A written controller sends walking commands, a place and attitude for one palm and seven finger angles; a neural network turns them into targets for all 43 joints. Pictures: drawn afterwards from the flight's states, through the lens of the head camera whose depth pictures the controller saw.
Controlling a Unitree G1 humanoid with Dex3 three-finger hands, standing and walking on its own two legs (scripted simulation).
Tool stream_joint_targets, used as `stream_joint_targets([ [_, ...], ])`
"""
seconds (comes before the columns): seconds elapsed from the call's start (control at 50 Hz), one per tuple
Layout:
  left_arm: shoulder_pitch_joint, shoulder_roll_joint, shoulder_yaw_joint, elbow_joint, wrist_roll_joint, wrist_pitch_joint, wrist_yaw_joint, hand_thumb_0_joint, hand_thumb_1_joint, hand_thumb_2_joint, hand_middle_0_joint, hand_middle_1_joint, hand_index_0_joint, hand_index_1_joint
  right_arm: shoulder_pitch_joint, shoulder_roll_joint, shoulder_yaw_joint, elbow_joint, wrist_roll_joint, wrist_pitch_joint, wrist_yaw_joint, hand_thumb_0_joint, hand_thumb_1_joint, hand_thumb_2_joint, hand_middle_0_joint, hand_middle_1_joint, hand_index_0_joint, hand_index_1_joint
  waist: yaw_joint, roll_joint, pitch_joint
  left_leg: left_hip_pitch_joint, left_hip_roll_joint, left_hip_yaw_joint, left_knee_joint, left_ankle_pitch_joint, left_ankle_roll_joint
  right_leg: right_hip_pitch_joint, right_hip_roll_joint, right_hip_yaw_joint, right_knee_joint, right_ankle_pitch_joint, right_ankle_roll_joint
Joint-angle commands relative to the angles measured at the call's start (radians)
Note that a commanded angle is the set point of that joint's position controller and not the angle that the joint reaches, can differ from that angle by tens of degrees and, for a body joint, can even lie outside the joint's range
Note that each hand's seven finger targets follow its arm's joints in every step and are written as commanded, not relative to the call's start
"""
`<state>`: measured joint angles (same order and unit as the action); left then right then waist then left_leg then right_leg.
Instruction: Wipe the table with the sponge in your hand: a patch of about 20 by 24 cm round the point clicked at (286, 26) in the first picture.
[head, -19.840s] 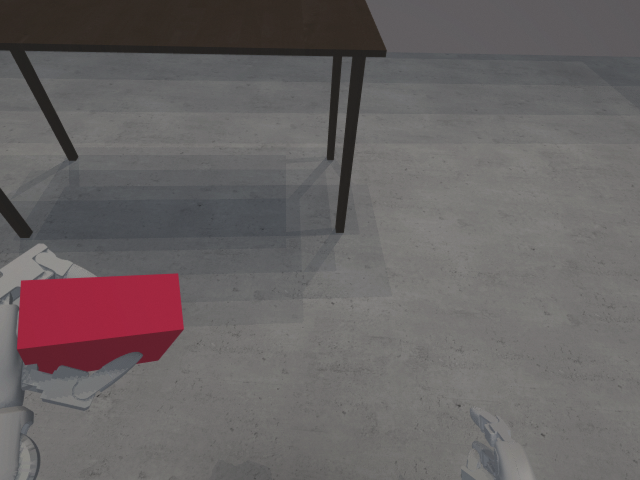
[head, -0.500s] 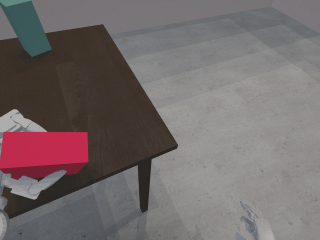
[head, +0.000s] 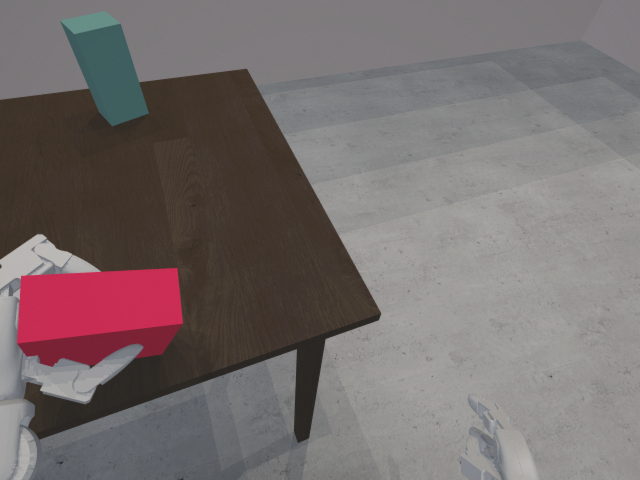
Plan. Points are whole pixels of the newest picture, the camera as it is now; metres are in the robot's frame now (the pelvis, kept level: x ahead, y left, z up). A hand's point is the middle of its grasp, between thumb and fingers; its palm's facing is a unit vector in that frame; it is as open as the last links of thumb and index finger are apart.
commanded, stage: come to a stop and stand still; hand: left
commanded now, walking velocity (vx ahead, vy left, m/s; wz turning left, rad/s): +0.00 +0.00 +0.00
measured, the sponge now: (126, 320) +0.23 +0.22 +0.13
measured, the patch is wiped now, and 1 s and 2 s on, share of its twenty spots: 0.00 0.00 0.00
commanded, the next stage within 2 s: look again from close up in 0.98 s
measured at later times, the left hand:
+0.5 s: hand (9, 298) +0.22 +0.31 +0.16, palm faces +0.38 -0.85 -0.36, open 9.6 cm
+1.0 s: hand out of the picture +0.20 +0.32 +0.16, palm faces +0.42 -0.84 -0.35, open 9.6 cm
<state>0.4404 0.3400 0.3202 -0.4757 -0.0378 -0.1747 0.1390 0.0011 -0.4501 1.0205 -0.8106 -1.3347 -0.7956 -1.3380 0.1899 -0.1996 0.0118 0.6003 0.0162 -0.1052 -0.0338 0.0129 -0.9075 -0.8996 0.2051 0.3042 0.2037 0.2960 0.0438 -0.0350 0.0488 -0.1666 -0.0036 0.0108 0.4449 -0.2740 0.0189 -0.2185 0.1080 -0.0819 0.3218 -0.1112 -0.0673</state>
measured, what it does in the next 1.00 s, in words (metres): shifts its weight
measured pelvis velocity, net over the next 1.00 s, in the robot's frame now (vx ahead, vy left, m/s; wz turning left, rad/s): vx -0.01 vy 0.07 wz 0.03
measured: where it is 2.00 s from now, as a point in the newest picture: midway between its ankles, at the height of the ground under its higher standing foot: outside the picture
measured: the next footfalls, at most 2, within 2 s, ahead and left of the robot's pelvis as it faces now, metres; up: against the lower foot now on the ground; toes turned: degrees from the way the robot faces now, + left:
none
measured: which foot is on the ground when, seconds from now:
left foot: down 0.00-1.00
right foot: down 0.00-1.00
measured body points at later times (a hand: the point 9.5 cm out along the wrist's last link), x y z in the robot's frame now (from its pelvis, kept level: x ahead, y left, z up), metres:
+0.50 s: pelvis +0.01 +0.07 +0.00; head +0.03 +0.09 +0.45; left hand +0.19 +0.36 +0.18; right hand +0.18 -0.16 -0.08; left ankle -0.02 +0.11 -0.74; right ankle +0.05 -0.04 -0.74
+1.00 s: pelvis -0.01 +0.07 +0.00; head +0.00 +0.09 +0.44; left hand +0.17 +0.36 +0.18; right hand +0.17 -0.15 -0.08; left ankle -0.02 +0.11 -0.74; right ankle +0.04 -0.04 -0.74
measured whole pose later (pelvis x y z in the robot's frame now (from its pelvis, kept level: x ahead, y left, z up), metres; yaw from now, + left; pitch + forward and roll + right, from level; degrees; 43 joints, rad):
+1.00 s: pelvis -0.01 +0.07 +0.00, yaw +1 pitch -3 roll -1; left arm 0.41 0.35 0.34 -0.50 -0.03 -0.19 0.12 0.00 -0.45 1.02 -0.81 -1.34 -0.79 -1.34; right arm 0.21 -0.19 0.00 0.57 0.01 -0.09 -0.03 0.01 -0.91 -0.90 0.21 0.30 0.20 0.30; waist 0.04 -0.02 0.09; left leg -0.12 -0.11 0.03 0.45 -0.27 0.09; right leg -0.22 0.00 -0.07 0.44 -0.16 -0.01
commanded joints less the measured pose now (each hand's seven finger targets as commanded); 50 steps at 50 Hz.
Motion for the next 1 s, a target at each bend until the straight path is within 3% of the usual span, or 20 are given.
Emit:
stream_joint_targets([
  [0.0, -0.112, 0.177, 0.106, -0.235, -0.004, -0.066, 0.01, 0.0, 0.1, 1.3, -1.2, -1.6, -1.2, -1.6, -0.08, -0.13, -0.052, -0.171, 0.0, -0.044, -0.003, 0.0, -0.9, -0.9, 0.2, 0.3, 0.2, 0.3, -0.023, 0.111, -0.138, -0.077, 0.094, -0.089, -0.096, 0.117, 0.032, 0.192, -0.189, 0.2, -0.015, 0.034, 0.088],
  [0.12, -0.055, 0.181, 0.125, -0.188, -0.014, -0.058, 0.002, 0.0, 0.1, 1.3, -1.2, -1.6, -1.2, -1.6, -0.067, -0.128, -0.05, -0.184, 0.001, -0.035, 0.003, 0.0, -0.9, -0.9, 0.2, 0.3, 0.2, 0.3, -0.023, 0.047, -0.141, -0.093, 0.088, -0.1, -0.093, 0.148, 0.021, 0.224, -0.204, 0.197, -0.006, 0.086, 0.06],
  [0.26, -0.091, 0.169, 0.105, -0.21, -0.013, -0.06, -0.005, 0.0, 0.1, 1.3, -1.2, -1.6, -1.2, -1.6, -0.065, -0.129, -0.046, -0.186, -0.002, -0.035, -0.004, 0.0, -0.9, -0.9, 0.2, 0.3, 0.2, 0.3, -0.028, 0.096, -0.115, -0.112, 0.104, -0.134, -0.145, 0.172, 0.007, 0.221, -0.179, 0.149, 0.049, 0.097, 0.035],
  [0.34, -0.123, 0.204, 0.128, -0.27, -0.006, -0.074, -0.003, 0.0, 0.1, 1.3, -1.2, -1.6, -1.2, -1.6, -0.074, -0.131, -0.053, -0.183, -0.001, -0.052, -0.003, 0.0, -0.9, -0.9, 0.2, 0.3, 0.2, 0.3, -0.027, 0.168, -0.147, -0.065, 0.107, -0.134, -0.116, 0.345, -0.038, 0.224, -0.171, 0.126, 0.107, 0.18, 0.026],
  [0.38, -0.111, 0.197, 0.122, -0.292, -0.008, -0.081, -0.008, 0.0, 0.1, 1.3, -1.2, -1.6, -1.2, -1.6, -0.054, -0.136, -0.06, -0.188, -0.008, -0.052, 0.0, 0.0, -0.9, -0.9, 0.2, 0.3, 0.2, 0.3, -0.026, 0.161, -0.164, -0.044, 0.115, -0.15, -0.1, 0.479, -0.068, 0.229, -0.165, 0.1, 0.133, 0.189, 0.02],
  [0.44, -0.055, 0.208, 0.144, -0.279, -0.007, -0.082, -0.011, 0.0, 0.1, 1.3, -1.2, -1.6, -1.2, -1.6, -0.064, -0.128, -0.062, -0.183, -0.005, -0.056, 0.007, 0.0, -0.9, -0.9, 0.2, 0.3, 0.2, 0.3, -0.023, 0.189, -0.146, 0.026, 0.133, -0.147, -0.107, 0.619, -0.105, 0.132, -0.147, 0.071, 0.174, 0.038, 0.021],
  [0.46, -0.047, 0.176, 0.119, -0.266, -0.011, -0.082, -0.016, 0.0, 0.1, 1.3, -1.2, -1.6, -1.2, -1.6, -0.05, -0.126, -0.059, -0.179, -0.014, -0.045, 0.009, 0.0, -0.9, -0.9, 0.2, 0.3, 0.2, 0.3, -0.026, 0.171, -0.137, 0.023, 0.142, -0.162, -0.115, 0.638, -0.111, 0.118, -0.14, 0.055, 0.177, -0.03, 0.023],
  [0.52, -0.028, 0.192, 0.146, -0.248, -0.009, -0.078, -0.024, 0.0, 0.1, 1.3, -1.2, -1.6, -1.2, -1.6, -0.039, -0.13, -0.074, -0.189, -0.011, -0.037, 0.015, 0.0, -0.9, -0.9, 0.2, 0.3, 0.2, 0.3, -0.024, 0.146, -0.122, 0.004, 0.15, -0.158, -0.089, 0.679, -0.128, 0.13, -0.139, 0.041, 0.152, -0.034, 0.014],
  [0.56, -0.013, 0.169, 0.138, -0.222, -0.017, -0.077, -0.025, 0.0, 0.1, 1.3, -1.2, -1.6, -1.2, -1.6, -0.043, -0.13, -0.069, -0.183, -0.01, -0.032, 0.017, 0.0, -0.9, -0.9, 0.2, 0.3, 0.2, 0.3, -0.026, 0.135, -0.116, -0.003, 0.132, -0.151, -0.091, 0.662, -0.143, 0.134, -0.129, 0.027, 0.134, -0.038, 0.013],
  [0.62, -0.033, 0.181, 0.154, -0.225, -0.017, -0.076, -0.025, 0.0, 0.1, 1.3, -1.2, -1.6, -1.2, -1.6, -0.036, -0.138, -0.08, -0.193, 0.0, -0.029, 0.015, 0.0, -0.9, -0.9, 0.2, 0.3, 0.2, 0.3, -0.026, 0.078, -0.143, -0.086, 0.111, -0.136, -0.026, 0.549, -0.138, 0.239, -0.162, 0.063, 0.115, 0.139, -0.012],
  [0.64, -0.022, 0.177, 0.152, -0.227, -0.018, -0.076, -0.02, 0.0, 0.1, 1.3, -1.2, -1.6, -1.2, -1.6, -0.055, -0.132, -0.073, -0.188, 0.009, -0.031, 0.012, 0.0, -0.9, -0.9, 0.2, 0.3, 0.2, 0.3, -0.031, 0.075, -0.144, -0.074, 0.093, -0.123, -0.037, 0.483, -0.134, 0.215, -0.168, 0.083, 0.118, 0.166, -0.014],
  [0.7, -0.053, 0.17, 0.138, -0.24, -0.018, -0.076, -0.017, 0.0, 0.1, 1.3, -1.2, -1.6, -1.2, -1.6, -0.041, -0.138, -0.076, -0.188, 0.002, -0.032, 0.006, 0.0, -0.9, -0.9, 0.2, 0.3, 0.2, 0.3, -0.032, 0.078, -0.146, -0.106, 0.086, -0.135, -0.075, 0.308, -0.102, 0.22, -0.182, 0.112, 0.127, 0.142, -0.005],
  [0.74, -0.087, 0.176, 0.136, -0.268, -0.014, -0.077, -0.008, 0.0, 0.1, 1.3, -1.2, -1.6, -1.2, -1.6, -0.064, -0.131, -0.066, -0.182, 0.006, -0.037, 0.001, 0.0, -0.9, -0.9, 0.2, 0.3, 0.2, 0.3, -0.032, 0.12, -0.131, -0.099, 0.092, -0.14, -0.117, 0.27, -0.094, 0.194, -0.165, 0.109, 0.142, 0.098, 0.013],
  [0.76, -0.101, 0.152, 0.111, -0.26, -0.015, -0.079, -0.009, 0.0, 0.1, 1.3, -1.2, -1.6, -1.2, -1.6, -0.058, -0.129, -0.062, -0.177, -0.002, -0.036, -0.001, 0.0, -0.9, -0.9, 0.2, 0.3, 0.2, 0.3, -0.029, 0.12, -0.126, -0.107, 0.099, -0.155, -0.137, 0.266, -0.098, 0.191, -0.156, 0.09, 0.149, 0.068, 0.021],
  [0.84, -0.143, 0.188, 0.13, -0.293, -0.001, -0.081, 0.0, 0.0, 0.1, 1.3, -1.2, -1.6, -1.2, -1.6, -0.074, -0.126, -0.066, -0.177, -0.001, -0.05, -0.002, 0.0, -0.9, -0.9, 0.2, 0.3, 0.2, 0.3, -0.024, 0.178, -0.121, -0.061, 0.123, -0.162, -0.152, 0.365, -0.114, 0.162, -0.143, 0.079, 0.17, 0.001, 0.028],
  [0.86, -0.14, 0.158, 0.103, -0.28, -0.004, -0.082, -0.004, 0.0, 0.1, 1.3, -1.2, -1.6, -1.2, -1.6, -0.062, -0.126, -0.064, -0.175, -0.01, -0.045, -0.001, 0.0, -0.9, -0.9, 0.2, 0.3, 0.2, 0.3, -0.024, 0.178, -0.112, -0.07, 0.125, -0.18, -0.167, 0.367, -0.123, 0.156, -0.135, 0.064, 0.175, -0.045, 0.03],
  [0.88, -0.131, 0.182, 0.122, -0.27, 0.0, -0.081, -0.004, 0.0, 0.1, 1.3, -1.2, -1.6, -1.2, -1.6, -0.059, -0.126, -0.07, -0.181, -0.009, -0.045, 0.0, 0.0, -0.9, -0.9, 0.2, 0.3, 0.2, 0.3, -0.021, 0.172, -0.101, -0.081, 0.137, -0.187, -0.169, 0.36, -0.117, 0.16, -0.138, 0.066, 0.167, -0.06, 0.03],
  [0.94, -0.083, 0.176, 0.143, -0.227, -0.002, -0.078, -0.001, 0.0, 0.1, 1.3, -1.2, -1.6, -1.2, -1.6, -0.067, -0.124, -0.067, -0.183, -0.001, -0.043, 0.002, 0.0, -0.9, -0.9, 0.2, 0.3, 0.2, 0.3, -0.02, 0.131, -0.095, -0.121, 0.122, -0.151, -0.15, 0.28, -0.1, 0.197, -0.146, 0.078, 0.128, 0.004, 0.024],
  [0.96, -0.076, 0.14, 0.111, -0.205, -0.008, -0.079, -0.006, 0.0, 0.1, 1.3, -1.2, -1.6, -1.2, -1.6, -0.056, -0.125, -0.062, -0.184, -0.006, -0.035, 0.003, 0.0, -0.9, -0.9, 0.2, 0.3, 0.2, 0.3, -0.024, 0.116, -0.088, -0.159, 0.112, -0.164, -0.158, 0.212, -0.099, 0.219, -0.15, 0.078, 0.116, 0.001, 0.022],
  [0.98, -0.073, 0.166, 0.134, -0.209, -0.003, -0.08, -0.006, 0.0, 0.1, 1.3, -1.2, -1.6, -1.2, -1.6, -0.051, -0.129, -0.07, -0.19, -0.003, -0.035, 0.003, 0.0, -0.9, -0.9, 0.2, 0.3, 0.2, 0.3, -0.024, 0.098, -0.095, -0.179, 0.11, -0.159, -0.15, 0.168, -0.086, 0.244, -0.161, 0.091, 0.108, 0.029, 0.02],
])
